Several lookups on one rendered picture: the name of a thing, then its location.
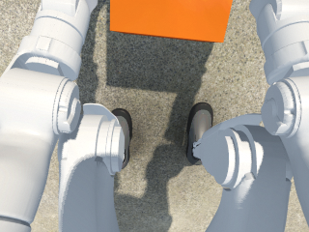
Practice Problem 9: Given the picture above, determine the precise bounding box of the carton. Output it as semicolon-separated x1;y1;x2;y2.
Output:
110;0;233;43

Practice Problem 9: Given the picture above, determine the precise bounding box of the robot left upper arm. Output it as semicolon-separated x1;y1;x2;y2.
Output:
0;68;81;232

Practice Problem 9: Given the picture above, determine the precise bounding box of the robot right thigh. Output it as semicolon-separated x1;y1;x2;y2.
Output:
205;124;292;232

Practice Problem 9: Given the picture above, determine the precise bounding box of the robot right forearm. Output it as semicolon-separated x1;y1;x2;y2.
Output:
249;0;309;85

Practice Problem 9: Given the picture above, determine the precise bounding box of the robot right upper arm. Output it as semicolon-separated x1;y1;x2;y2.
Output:
261;75;309;227

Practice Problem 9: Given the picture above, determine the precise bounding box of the robot left forearm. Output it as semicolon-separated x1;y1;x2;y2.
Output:
0;0;98;81

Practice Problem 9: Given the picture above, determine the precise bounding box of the robot left shin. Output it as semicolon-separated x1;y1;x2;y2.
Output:
57;103;125;163

